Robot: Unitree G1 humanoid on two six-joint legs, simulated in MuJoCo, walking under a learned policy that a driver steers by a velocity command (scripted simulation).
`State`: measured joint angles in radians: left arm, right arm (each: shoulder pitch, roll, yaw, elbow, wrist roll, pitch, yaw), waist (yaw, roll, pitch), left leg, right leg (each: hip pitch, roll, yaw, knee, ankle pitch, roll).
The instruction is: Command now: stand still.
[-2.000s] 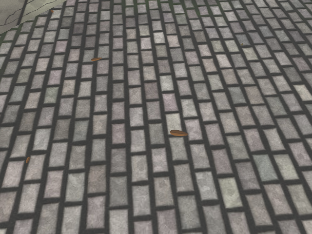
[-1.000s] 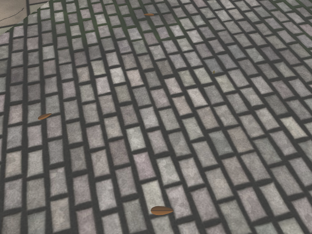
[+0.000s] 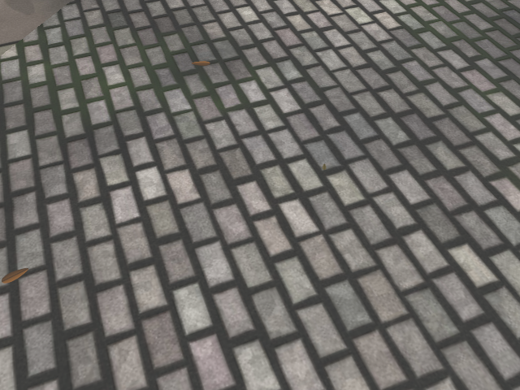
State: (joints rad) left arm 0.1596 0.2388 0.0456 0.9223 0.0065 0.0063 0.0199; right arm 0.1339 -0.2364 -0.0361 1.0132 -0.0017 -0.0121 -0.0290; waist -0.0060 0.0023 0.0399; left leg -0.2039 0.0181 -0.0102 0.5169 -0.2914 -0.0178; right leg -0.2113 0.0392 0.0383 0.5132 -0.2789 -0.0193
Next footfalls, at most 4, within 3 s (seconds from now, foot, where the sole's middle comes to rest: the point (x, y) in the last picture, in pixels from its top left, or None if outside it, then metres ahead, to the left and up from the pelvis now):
1.80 left None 0.45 0.12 -0.77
2.28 right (308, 321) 0.69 -0.10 -0.77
2.64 left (227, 346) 0.62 0.12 -0.77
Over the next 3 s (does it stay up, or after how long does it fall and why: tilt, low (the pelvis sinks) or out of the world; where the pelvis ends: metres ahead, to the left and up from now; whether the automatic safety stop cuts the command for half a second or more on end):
stays up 0.70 -0.01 0.00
